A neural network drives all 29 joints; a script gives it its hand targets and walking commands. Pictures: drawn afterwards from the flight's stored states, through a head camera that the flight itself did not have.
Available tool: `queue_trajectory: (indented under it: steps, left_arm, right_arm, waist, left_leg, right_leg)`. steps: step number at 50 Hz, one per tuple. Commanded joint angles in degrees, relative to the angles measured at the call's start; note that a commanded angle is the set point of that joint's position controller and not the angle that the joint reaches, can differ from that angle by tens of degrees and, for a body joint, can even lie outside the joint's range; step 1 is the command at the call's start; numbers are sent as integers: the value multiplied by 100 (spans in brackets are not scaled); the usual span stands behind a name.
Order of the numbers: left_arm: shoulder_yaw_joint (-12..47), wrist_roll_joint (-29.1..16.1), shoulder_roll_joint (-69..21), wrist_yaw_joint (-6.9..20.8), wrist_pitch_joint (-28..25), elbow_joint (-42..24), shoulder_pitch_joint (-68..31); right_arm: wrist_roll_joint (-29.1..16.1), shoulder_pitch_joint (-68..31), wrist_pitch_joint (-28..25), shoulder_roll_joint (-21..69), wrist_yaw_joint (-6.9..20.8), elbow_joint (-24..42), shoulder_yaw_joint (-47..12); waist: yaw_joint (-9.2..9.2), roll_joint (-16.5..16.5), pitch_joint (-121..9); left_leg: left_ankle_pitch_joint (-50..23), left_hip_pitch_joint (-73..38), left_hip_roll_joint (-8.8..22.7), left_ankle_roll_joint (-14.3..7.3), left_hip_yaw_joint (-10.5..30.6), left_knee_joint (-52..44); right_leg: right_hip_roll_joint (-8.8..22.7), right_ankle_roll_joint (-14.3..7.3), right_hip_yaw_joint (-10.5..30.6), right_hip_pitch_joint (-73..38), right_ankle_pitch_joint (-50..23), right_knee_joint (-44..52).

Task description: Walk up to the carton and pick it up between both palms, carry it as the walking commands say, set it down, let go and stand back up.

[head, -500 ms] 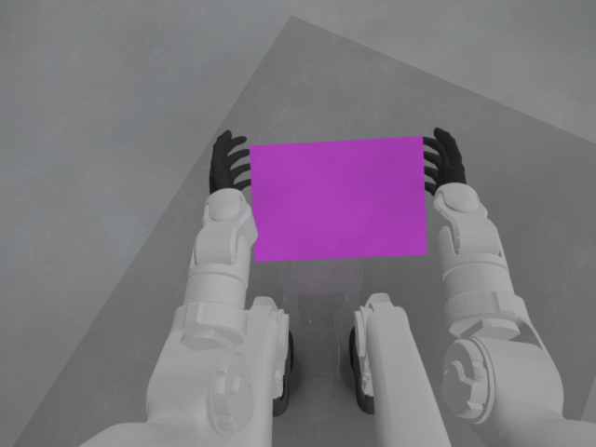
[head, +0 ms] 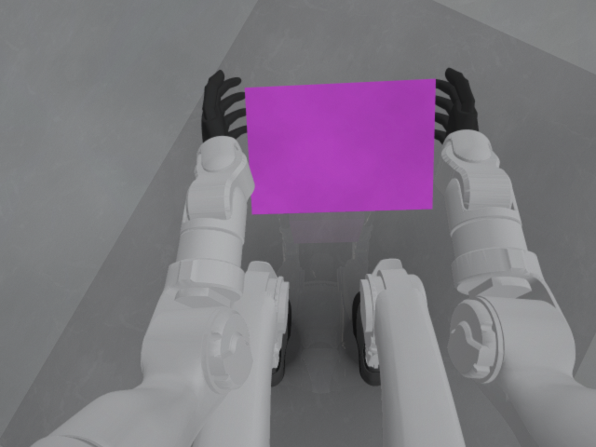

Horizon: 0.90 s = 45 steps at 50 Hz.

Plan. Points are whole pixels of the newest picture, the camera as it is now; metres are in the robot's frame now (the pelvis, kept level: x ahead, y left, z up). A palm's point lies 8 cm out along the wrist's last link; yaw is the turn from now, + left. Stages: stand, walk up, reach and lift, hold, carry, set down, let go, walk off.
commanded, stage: set down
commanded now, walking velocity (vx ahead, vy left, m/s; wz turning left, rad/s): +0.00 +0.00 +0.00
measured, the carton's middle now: (334, 151) +0.48 -0.03 -0.16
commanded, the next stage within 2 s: none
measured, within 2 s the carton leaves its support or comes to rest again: neither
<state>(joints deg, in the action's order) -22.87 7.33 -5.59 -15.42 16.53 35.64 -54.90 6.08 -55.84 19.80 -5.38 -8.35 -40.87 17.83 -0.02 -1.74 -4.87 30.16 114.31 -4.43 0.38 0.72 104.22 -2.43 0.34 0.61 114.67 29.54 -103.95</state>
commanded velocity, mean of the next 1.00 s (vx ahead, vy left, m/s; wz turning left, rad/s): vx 0.00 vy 0.00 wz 0.00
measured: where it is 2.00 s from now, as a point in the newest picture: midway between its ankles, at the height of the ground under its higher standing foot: (321, 354)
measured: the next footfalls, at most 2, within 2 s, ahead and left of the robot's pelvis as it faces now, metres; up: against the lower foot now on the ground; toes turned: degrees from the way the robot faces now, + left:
none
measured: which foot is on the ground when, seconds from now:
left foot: down 0.00-1.00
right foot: down 0.00-1.00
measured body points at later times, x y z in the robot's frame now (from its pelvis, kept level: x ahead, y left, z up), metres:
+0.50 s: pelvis -0.03 +0.00 -0.06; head +0.32 -0.02 +0.20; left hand +0.50 +0.13 -0.19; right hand +0.51 -0.17 -0.21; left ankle +0.11 +0.11 -0.45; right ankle +0.11 -0.11 -0.45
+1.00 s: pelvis -0.03 +0.00 -0.11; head +0.34 -0.03 +0.14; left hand +0.54 +0.14 -0.25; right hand +0.53 -0.17 -0.28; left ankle +0.11 +0.11 -0.45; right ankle +0.11 -0.11 -0.45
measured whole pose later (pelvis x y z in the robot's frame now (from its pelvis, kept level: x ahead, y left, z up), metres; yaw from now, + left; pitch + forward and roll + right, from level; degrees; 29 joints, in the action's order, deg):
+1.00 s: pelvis -0.03 +0.00 -0.11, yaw +0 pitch +28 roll +1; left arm -17.4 -3.0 9.3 -16.5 14.0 53.9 -86.1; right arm -4.8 -84.1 16.8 -20.7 -6.9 -55.5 4.6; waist -1.1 -4.8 29.9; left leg 31.4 121.6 -5.0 1.1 -0.6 125.0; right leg -2.9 0.4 0.5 122.3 30.6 -125.0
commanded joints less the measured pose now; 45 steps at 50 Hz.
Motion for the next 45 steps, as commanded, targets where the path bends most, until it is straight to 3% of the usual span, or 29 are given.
queue_trajectory:
  steps: [1,2,5,7,10,11,12,13,14,15,16,18,19,20,21,23,24,26,28,29,30,33,36,37,38,39,40,44,45]
  left_arm:
    - [3599,-898,-5219,2148,16,-161,-4154]
    - [3458,-847,-5282,2190,59,26,-4253]
    - [3490,-894,-5162,2167,26,35,-4281]
    - [3795,-1035,-5180,2165,3,-393,-4640]
    - [3835,-1106,-4955,2116,7,-422,-4972]
    - [3813,-1115,-4948,2100,93,-82,-4796]
    - [3851,-1120,-4701,2096,57,-367,-5289]
    - [4081,-1204,-4790,2088,54,-543,-5281]
    - [3923,-1198,-4551,2027,45,-406,-5178]
    - [4149,-1401,-4572,2007,53,-783,-5575]
    - [4292,-1534,-4487,1978,73,-1023,-5765]
    - [4250,-1503,-4319,1888,112,-1137,-5390]
    - [4227,-1641,-4364,1842,149,-1349,-5520]
    - [4365,-1748,-4339,1811,190,-1462,-5804]
    - [4363,-1764,-4195,1741,231,-1446,-5879]
    - [4329,-1800,-4187,1748,225,-1072,-5884]
    - [4180,-1788,-4160,1755,137,-1175,-6145]
    - [3975,-1760,-4245,1841,49,-652,-6026]
    - [3824,-1655,-4305,1841,13,-303,-6235]
    - [3638,-1477,-4175,1881,-32,24,-6036]
    - [3491,-1432,-4352,1950,-68,126,-6176]
    - [3298,-1367,-4239,2053,-146,272,-6317]
    - [3273,-1333,-4308,2135,-140,482,-6290]
    - [3131,-1322,-4396,2181,-168,595,-6326]
    - [3094,-1389,-4393,2183,-196,518,-6309]
    - [3189,-1455,-4383,2166,-240,392,-6433]
    - [3043,-1448,-4391,2180,-222,587,-6296]
    - [2790,-1442,-4392,2249,-288,1006,-6019]
    - [2898,-1583,-4496,2244,-292,874,-6081]
  right_arm:
    - [-1007,-4640,-466,5798,1689,1085,-3097]
    - [-877,-4786,-462,5700,1673,967,-2907]
    - [-1046,-5140,-508,5668,1676,1238,-3098]
    - [-1218,-5224,-542,5560,1686,1439,-3129]
    - [-1336,-5685,-501,5533,1672,1454,-3388]
    - [-1290,-5758,-445,5377,1631,1360,-3322]
    - [-1455,-5921,-443,5396,1639,1360,-3313]
    - [-1555,-6061,-489,5273,1626,1629,-3446]
    - [-1661,-6272,-485,5261,1629,1601,-3581]
    - [-1798,-6537,-486,5077,1580,1892,-3612]
    - [-1841,-6396,-409,5106,1527,1719,-3654]
    - [-2131,-6400,-405,5060,1472,2238,-3890]
    - [-2109,-6648,-356,4820,1436,2437,-3979]
    - [-2203,-6868,-346,4678,1409,2489,-3998]
    - [-2223,-7275,-331,4690,1377,2709,-3970]
    - [-2143,-7137,-393,4528,1330,2338,-3794]
    - [-2134,-7166,-390,4782,1337,2218,-3829]
    - [-2024,-7100,-492,4749,1338,1704,-3663]
    - [-1986,-7405,-623,4557,1366,1563,-3493]
    - [-1987,-7117,-622,4755,1427,948,-3347]
    - [-1874,-7287,-687,4681,1469,878,-3251]
    - [-1763,-7174,-748,4763,1559,484,-3060]
    - [-1627,-7076,-788,4751,1628,262,-2807]
    - [-1568,-7183,-793,4630,1686,177,-2771]
    - [-1704,-7277,-814,4669,1707,315,-2826]
    - [-1686,-7223,-835,4797,1707,356,-2884]
    - [-1728,-7394,-877,4499,1714,397,-2844]
    - [-1710,-7339,-907,4638,1785,425,-2949]
    - [-1701,-7329,-921,4517,1780,612,-2943]
  waist:
    - [230,308,-7712]
    - [379,509,-7398]
    - [229,488,-7791]
    - [233,46,-8277]
    - [178,374,-9126]
    - [402,555,-8944]
    - [178,394,-9108]
    - [219,250,-9552]
    - [-39,391,-9836]
    - [112,289,-10523]
    - [199,493,-10894]
    - [-64,417,-10881]
    - [-32,595,-10914]
    - [-32,332,-10945]
    - [15,537,-10898]
    - [96,415,-10245]
    - [12,590,-10116]
    - [101,664,-9578]
    - [102,453,-9299]
    - [-73,283,-8492]
    - [-18,503,-8355]
    - [119,590,-8095]
    - [260,310,-7796]
    - [288,427,-7389]
    - [148,359,-7528]
    - [279,472,-7771]
    - [208,362,-7590]
    - [130,730,-7328]
    - [298,764,-7426]
  left_leg:
    - [-1459,-3357,-684,79,-302,-800]
    - [-1218,-3162,-670,39,-236,-821]
    - [-1334,-3342,-648,37,-277,-650]
    - [-1560,-3505,-634,105,-324,-530]
    - [-1431,-3894,-636,54,-364,-359]
    - [-1108,-3744,-616,34,-290,-358]
    - [-1182,-3899,-566,60,-404,-267]
    - [-1401,-4084,-558,98,-413,-180]
    - [-1603,-4247,-517,49,-399,-83]
    - [-1721,-4686,-555,66,-429,-47]
    - [-1781,-4690,-527,88,-468,103]
    - [-2382,-4677,-506,55,-522,286]
    - [-2270,-4621,-534,48,-495,366]
    - [-2224,-4807,-510,44,-445,275]
    - [-2104,-4834,-516,-10,-404,274]
    - [-1800,-4342,-472,9,-410,287]
    - [-1745,-4205,-499,-32,-437,346]
    - [-1506,-3758,-457,-37,-436,457]
    - [-1431,-3819,-437,-17,-401,425]
    - [-1156,-3478,-433,-35,-436,393]
    - [-1024,-3385,-444,-40,-421,407]
    - [-913,-2941,-390,-28,-449,527]
    - [-954,-3119,-367,-12,-413,560]
    - [-775,-2814,-398,-16,-455,634]
    - [-848,-2994,-388,-48,-426,673]
    - [-1219,-3033,-370,-40,-410,775]
    - [-1142,-2855,-409,-29,-431,805]
    - [-1386,-2515,-385,-112,-398,1035]
    - [-1567,-2611,-389,-89,-328,1040]
  right_leg:
    - [-692,101,-261,-4056,-1633,923]
    - [-677,105,-269,-3958,-1456,913]
    - [-665,113,-319,-3976,-1508,712]
    - [-670,55,-265,-3959,-1735,554]
    - [-603,98,-335,-4386,-1570,374]
    - [-581,110,-357,-4500,-1300,420]
    - [-550,101,-261,-4444,-1320,376]
    - [-592,77,-343,-4522,-1559,253]
    - [-549,90,-344,-4674,-1661,100]
    - [-547,53,-401,-4926,-1719,44]
    - [-528,45,-389,-5296,-1883,-10]
    - [-561,86,-335,-5649,-2600,-145]
    - [-528,53,-314,-5724,-2502,-216]
    - [-538,4,-359,-5474,-2319,-304]
    - [-547,40,-394,-5410,-2169,-290]
    - [-527,23,-334,-5148,-1928,-307]
    - [-488,50,-251,-5232,-1899,-237]
    - [-451,-7,-234,-5054,-1751,-316]
    - [-495,-26,-302,-4604,-1545,-399]
    - [-489,-34,-231,-4184,-1216,-337]
    - [-499,-38,-290,-4043,-1112,-354]
    - [-471,-22,-324,-4083,-1195,-471]
    - [-510,-34,-455,-3475,-1068,-619]
    - [-457,-58,-379,-3440,-912,-562]
    - [-461,-94,-362,-3268,-865,-641]
    - [-494,-71,-406,-3491,-1308,-727]
    - [-463,-71,-380,-3546,-1275,-749]
    - [-454,-74,-321,-3537,-1567,-890]
    - [-455,-74,-370,-3549,-1761,-964]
